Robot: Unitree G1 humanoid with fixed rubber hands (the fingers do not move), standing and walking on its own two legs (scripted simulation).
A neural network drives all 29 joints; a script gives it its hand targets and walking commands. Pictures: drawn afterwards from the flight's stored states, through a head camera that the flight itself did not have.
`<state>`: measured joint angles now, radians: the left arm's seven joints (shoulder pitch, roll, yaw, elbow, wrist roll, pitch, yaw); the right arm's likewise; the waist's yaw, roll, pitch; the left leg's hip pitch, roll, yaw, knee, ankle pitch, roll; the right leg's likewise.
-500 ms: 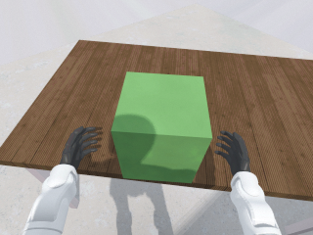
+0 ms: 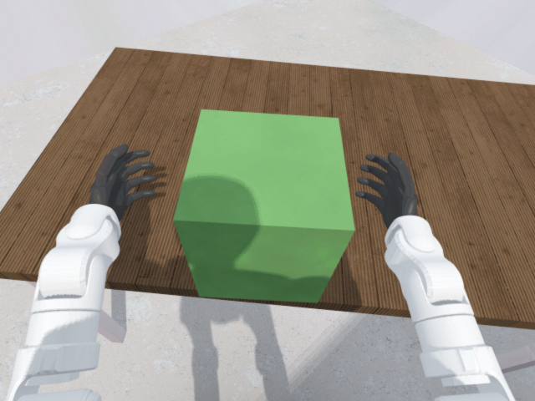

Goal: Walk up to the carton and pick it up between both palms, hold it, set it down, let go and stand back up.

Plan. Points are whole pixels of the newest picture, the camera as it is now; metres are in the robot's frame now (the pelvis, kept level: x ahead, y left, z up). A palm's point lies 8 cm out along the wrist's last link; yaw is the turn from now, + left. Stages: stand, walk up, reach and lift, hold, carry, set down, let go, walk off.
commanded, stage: reach and lift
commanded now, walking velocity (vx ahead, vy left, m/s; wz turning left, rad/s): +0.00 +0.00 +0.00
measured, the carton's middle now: (263, 213) +0.39 +0.02 +0.03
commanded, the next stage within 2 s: none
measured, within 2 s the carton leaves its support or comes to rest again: neither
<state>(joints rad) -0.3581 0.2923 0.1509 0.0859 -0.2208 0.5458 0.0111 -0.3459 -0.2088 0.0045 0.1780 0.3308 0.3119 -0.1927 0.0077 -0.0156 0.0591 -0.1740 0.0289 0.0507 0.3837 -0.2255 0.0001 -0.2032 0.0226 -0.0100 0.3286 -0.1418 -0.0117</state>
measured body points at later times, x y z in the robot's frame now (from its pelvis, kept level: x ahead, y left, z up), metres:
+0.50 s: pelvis -0.01 +0.01 +0.00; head +0.02 +0.02 +0.45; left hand +0.42 +0.22 +0.16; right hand +0.41 -0.19 +0.15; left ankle -0.02 +0.11 -0.75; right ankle +0.02 -0.11 -0.75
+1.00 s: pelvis +0.00 +0.00 +0.00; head +0.02 +0.02 +0.45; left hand +0.44 +0.22 +0.15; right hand +0.44 -0.17 +0.14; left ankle -0.02 +0.11 -0.75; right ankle +0.02 -0.11 -0.75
